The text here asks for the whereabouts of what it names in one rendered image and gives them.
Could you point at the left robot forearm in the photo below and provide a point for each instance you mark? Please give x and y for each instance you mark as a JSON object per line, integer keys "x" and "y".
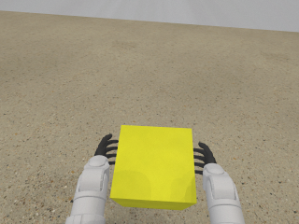
{"x": 91, "y": 193}

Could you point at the carton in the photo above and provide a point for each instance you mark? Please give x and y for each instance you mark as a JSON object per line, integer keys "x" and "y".
{"x": 154, "y": 168}

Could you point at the left robot hand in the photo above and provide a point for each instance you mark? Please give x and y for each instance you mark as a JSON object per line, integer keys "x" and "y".
{"x": 103, "y": 149}

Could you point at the right robot hand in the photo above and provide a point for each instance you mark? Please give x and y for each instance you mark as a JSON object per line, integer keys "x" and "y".
{"x": 207, "y": 158}

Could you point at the right robot forearm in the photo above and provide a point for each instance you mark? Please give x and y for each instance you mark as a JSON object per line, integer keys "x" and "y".
{"x": 222, "y": 197}

